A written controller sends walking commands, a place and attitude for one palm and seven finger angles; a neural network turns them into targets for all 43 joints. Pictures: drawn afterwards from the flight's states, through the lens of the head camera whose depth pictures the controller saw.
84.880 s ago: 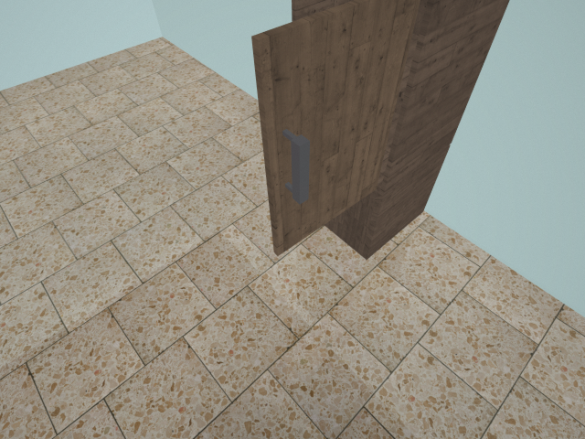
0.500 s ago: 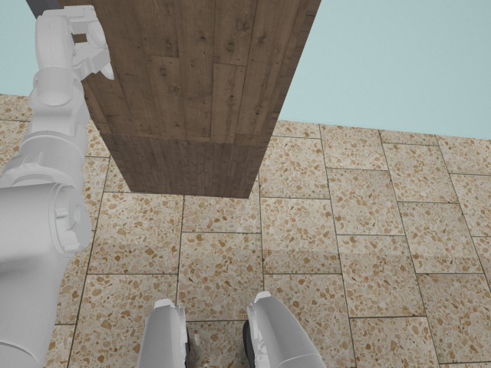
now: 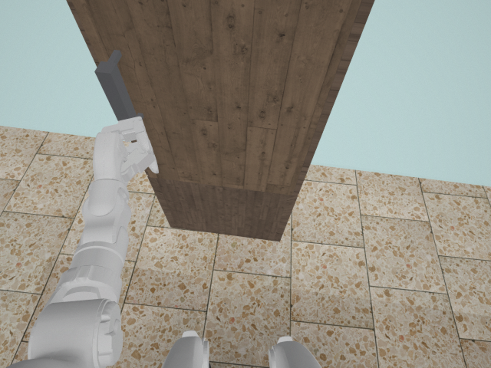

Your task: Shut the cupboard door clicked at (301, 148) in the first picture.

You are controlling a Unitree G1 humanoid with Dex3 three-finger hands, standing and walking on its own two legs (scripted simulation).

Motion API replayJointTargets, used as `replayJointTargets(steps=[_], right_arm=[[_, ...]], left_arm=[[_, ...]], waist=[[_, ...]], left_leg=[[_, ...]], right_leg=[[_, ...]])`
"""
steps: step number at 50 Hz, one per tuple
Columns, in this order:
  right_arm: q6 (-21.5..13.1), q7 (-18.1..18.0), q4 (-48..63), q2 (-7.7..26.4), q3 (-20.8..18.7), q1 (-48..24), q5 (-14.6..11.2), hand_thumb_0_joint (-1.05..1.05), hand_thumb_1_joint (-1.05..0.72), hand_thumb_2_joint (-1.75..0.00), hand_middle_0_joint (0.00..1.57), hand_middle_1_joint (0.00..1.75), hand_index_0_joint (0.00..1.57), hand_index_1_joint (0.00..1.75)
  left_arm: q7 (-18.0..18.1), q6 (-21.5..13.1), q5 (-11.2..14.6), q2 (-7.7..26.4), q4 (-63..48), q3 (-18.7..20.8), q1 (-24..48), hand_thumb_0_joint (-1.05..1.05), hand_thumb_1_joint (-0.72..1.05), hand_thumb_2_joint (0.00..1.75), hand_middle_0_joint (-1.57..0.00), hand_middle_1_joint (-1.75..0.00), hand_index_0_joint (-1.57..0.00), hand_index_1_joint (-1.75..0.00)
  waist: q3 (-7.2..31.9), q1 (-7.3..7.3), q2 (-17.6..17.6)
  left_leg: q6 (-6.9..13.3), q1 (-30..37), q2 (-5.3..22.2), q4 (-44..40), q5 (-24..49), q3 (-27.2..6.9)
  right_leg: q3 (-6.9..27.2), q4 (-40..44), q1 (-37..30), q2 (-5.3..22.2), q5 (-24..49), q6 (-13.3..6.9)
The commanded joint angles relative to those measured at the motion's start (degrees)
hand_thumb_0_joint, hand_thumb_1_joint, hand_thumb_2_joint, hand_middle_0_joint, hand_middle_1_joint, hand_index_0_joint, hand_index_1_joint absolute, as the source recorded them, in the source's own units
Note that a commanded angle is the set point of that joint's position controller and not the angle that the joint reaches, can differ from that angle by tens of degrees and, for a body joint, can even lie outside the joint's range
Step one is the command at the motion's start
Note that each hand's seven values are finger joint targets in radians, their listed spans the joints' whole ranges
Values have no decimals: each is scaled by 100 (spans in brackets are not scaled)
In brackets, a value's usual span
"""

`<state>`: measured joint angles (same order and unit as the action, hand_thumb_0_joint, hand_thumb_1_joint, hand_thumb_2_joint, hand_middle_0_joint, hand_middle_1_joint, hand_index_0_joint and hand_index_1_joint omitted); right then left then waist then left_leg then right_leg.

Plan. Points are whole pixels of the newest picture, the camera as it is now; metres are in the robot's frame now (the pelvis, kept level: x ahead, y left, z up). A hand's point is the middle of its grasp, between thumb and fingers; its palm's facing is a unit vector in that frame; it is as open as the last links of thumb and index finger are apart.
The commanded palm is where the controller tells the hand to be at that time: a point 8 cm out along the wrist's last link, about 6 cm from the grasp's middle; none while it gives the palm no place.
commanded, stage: pull the fist back off the door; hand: left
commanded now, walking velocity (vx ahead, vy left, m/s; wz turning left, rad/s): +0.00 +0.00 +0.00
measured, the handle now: (125, 97) +0.58 +0.20 +0.06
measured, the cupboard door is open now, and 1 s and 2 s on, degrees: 0 0 0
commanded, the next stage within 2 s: draw the hand back to the body in 0.06 s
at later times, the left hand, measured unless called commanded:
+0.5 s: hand (115, 173) +0.37 +0.17 +0.12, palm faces +0.05 -1.00 -0.03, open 3.1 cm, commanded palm +0.34 +0.22 +0.12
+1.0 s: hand (7, 236) +0.27 +0.23 +0.18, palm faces +0.29 -0.92 -0.27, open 3.5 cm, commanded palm +0.22 +0.27 +0.20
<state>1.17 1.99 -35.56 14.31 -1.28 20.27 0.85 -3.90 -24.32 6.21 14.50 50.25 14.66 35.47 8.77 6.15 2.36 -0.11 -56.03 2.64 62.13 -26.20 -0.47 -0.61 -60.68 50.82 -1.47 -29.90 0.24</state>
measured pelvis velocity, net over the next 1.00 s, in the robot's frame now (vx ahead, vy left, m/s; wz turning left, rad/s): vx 0.01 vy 0.01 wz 0.02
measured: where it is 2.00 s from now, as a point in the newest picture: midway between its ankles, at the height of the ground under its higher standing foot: outside the picture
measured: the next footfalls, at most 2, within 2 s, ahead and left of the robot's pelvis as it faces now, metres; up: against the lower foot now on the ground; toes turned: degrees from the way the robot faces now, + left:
none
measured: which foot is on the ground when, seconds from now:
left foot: down 0.00-1.00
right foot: down 0.00-1.00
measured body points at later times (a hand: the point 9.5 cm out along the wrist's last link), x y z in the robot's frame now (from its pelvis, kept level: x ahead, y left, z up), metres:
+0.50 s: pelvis +0.00 +0.00 +0.03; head +0.04 -0.02 +0.48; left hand +0.36 +0.22 +0.12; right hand +0.09 -0.24 -0.09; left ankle +0.03 +0.12 -0.66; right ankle -0.01 -0.13 -0.66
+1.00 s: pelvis +0.01 +0.01 +0.07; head -0.01 -0.01 +0.52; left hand +0.24 +0.28 +0.19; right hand +0.21 -0.21 +0.00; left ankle +0.03 +0.12 -0.66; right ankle -0.01 -0.13 -0.66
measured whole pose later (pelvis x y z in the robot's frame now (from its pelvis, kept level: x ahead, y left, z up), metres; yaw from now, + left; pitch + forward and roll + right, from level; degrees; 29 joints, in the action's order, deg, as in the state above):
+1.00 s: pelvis +0.01 +0.01 +0.07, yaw +1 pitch +0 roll +0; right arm -0.7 -5.9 -31.7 12.8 2.7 10.2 -2.2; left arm 3.9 -4.4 4.4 17.1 -0.3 8.8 -8.9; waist 2.6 -1.7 3.2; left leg 0.6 -17.2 0.3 32.8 -15.2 0.9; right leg 0.2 -32.1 12.6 0.8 -19.0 0.9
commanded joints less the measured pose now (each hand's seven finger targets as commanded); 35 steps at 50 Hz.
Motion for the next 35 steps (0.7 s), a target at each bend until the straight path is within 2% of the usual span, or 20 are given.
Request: replayJointTargets(steps=[1, 3, 4, 5, 6, 9, 10, 11, 12, 14, 15, 16, 20, 21, 23, 25, 30, 32, 34, 35], right_arm=[[-132, -92, 365, 816, -309, 643, -51, 0, -90, -90, 20, 30, 20, 30], [-131, -91, 363, 784, -303, 517, -58, 0, -90, -90, 20, 30, 20, 30], [-126, -95, 366, 770, -297, 459, -52, 0, -90, -90, 20, 30, 20, 30], [-131, -91, 368, 767, -295, 427, -48, 0, -90, -90, 20, 30, 20, 30], [-133, -108, 400, 785, -294, 415, -46, 0, -90, -90, 20, 30, 20, 30], [-120, -119, 398, 755, -274, 276, -39, 0, -90, -90, 20, 30, 20, 30], [-120, -108, 469, 763, -278, 225, -49, 0, -90, -90, 20, 30, 20, 30], [-109, -122, 567, 814, -286, 226, -64, 0, -90, -90, 20, 30, 20, 30], [-99, -126, 638, 790, -265, 103, -102, 0, -90, -90, 20, 30, 20, 30], [-84, -152, 757, 767, -244, 42, -146, 0, -90, -90, 20, 30, 20, 30], [-74, -160, 833, 748, -233, -14, -182, 0, -90, -90, 20, 30, 20, 30], [-66, -193, 898, 778, -216, 1, -199, 0, -90, -90, 20, 30, 20, 30], [-86, -283, 1015, 708, -155, -189, -308, 0, -90, -90, 20, 30, 20, 30], [-117, -319, 1035, 734, -142, -218, -321, 0, -90, -90, 20, 30, 20, 30], [-152, -358, 1001, 727, -102, -328, -349, 0, -90, -90, 20, 30, 20, 30], [-205, -384, 1027, 723, -76, -421, -360, 0, -90, -90, 20, 30, 20, 30], [-388, -458, 1144, 687, -34, -701, -395, 0, -90, -90, 20, 30, 20, 30], [-473, -482, 1188, 671, 3, -824, -418, 0, -90, -90, 20, 30, 20, 30], [-566, -506, 1227, 660, 10, -927, -431, 0, -90, -90, 20, 30, 20, 30], [-437, -614, 1254, 529, -30, -1138, -409, 0, -90, -90, 20, 30, 20, 30]], left_arm=[[2, -417, 94, 775, -1494, -120, 2212, 0, 90, 90, -130, -150, -130, -150], [16, -440, 64, 678, -1341, -187, 2217, 0, 90, 90, -130, -150, -130, -150], [26, -467, 47, 630, -1341, -237, 2279, 0, 90, 90, -130, -150, -130, -150], [33, -483, 60, 639, -1275, -194, 2250, 0, 90, 90, -130, -150, -130, -150], [30, -526, 48, 748, -1338, -137, 2228, 0, 90, 90, -130, -150, -130, -150], [-4, -580, 28, 635, -1099, -218, 2270, 0, 90, 90, -130, -150, -130, -150], [-26, -586, 63, 706, -1315, -131, 2118, 0, 90, 90, -130, -150, -130, -150], [-42, -569, 79, 1006, -1547, 89, 1826, 0, 90, 90, -130, -150, -130, -150], [-91, -532, 109, 938, -1769, -19, 1678, 0, 90, 90, -130, -150, -130, -150], [-141, -398, 214, 1005, -2209, 26, 1383, 0, 90, 90, -130, -150, -130, -150], [-188, -296, 272, 922, -2384, -47, 1097, 0, 90, 90, -130, -150, -130, -150], [-205, -201, 346, 1073, -2500, 97, 823, 0, 90, 90, -130, -150, -130, -150], [-307, 161, 560, 811, -2947, -120, 248, 0, 90, 90, -130, -150, -130, -150], [-346, 211, 613, 897, -3015, -44, 96, 0, 90, 90, -130, -150, -130, -150], [-415, 308, 667, 889, -3003, -76, 2, 0, 90, 90, -130, -150, -130, -150], [-505, 385, 694, 897, -3075, -91, -229, 0, 90, 90, -130, -150, -130, -150], [-757, 435, 862, 1075, -3945, 0, -652, 0, 90, 90, -127, -147, -127, -147], [-815, 486, 954, 1207, -4203, 105, -1003, 0, 90, 90, -122, -141, -122, -141], [-858, 564, 1026, 1209, -4537, 124, -1159, 0, 90, 90, -116, -135, -116, -135], [-234, 765, 240, 1535, -4827, -83, -1337, 0, 90, 90, -113, -132, -113, -132]], waist=[[2279, 146, 215], [2137, 160, 45], [2119, 152, 170], [2120, 130, 116], [2159, 90, 176], [2208, 94, 49], [2401, -36, 201], [2675, -183, 238], [2786, -219, 391], [2876, -310, 264], [2811, -331, 244], [2772, -388, 56], [1814, -302, -538], [1653, -344, -531], [1189, -301, -550], [976, -358, -442], [1239, -523, 85], [1181, -595, 190], [1062, -604, 85], [1008, -683, 108]], left_leg=[[127, 2502, -187, -491, 2481, -55], [109, 2422, -175, -503, 2345, -69], [95, 2448, -181, -514, 2323, -71], [96, 2442, -198, -506, 2278, -67], [101, 2427, -210, -485, 2320, -69], [78, 2415, -200, -492, 2211, -90], [69, 2537, -209, -542, 2267, -70], [67, 2685, -215, -592, 2416, -75], [51, 2893, -210, -686, 2453, -50], [63, 3011, -214, -831, 2505, -33], [78, 3021, -227, -922, 2435, 12], [91, 2976, -231, -1017, 2445, -16], [185, 2660, -242, -1412, 1812, 100], [190, 2624, -257, -1495, 1693, 104], [200, 2542, -259, -1675, 1257, 121], [200, 2592, -277, -1814, 999, 116], [192, 3131, -293, -2050, 1067, 99], [186, 3228, -288, -2142, 1098, 81], [184, 3346, -279, -2249, 1098, 54], [200, 3616, -331, -2470, 1088, 116]], right_leg=[[-116, 733, -728, -134, 2975, -92], [-111, 729, -661, -110, 2908, -74], [-106, 718, -642, -103, 2864, -87], [-97, 729, -661, -101, 2842, -91], [-79, 695, -694, -101, 2867, -109], [-77, 672, -643, -78, 2745, -101], [-70, 690, -792, -77, 2781, -116], [-69, 672, -1015, -94, 2854, -143], [-75, 734, -1095, -83, 2874, -141], [-92, 856, -1438, -107, 2972, -132], [-92, 957, -1580, -121, 2991, -121], [-117, 1008, -1782, -136, 3002, -133], [-106, 1482, -2043, -136, 2795, -42], [-88, 1577, -2131, -126, 2660, -55], [-47, 1815, -2034, -92, 2176, -23], [-21, 1974, -2037, -80, 1784, -35], [-13, 2117, -2357, -57, 1679, -94], [-8, 2177, -2494, -49, 1691, -105], [-46, 2250, -2529, -62, 1674, -96], [216, 2679, -2622, 102, 1545, -137]])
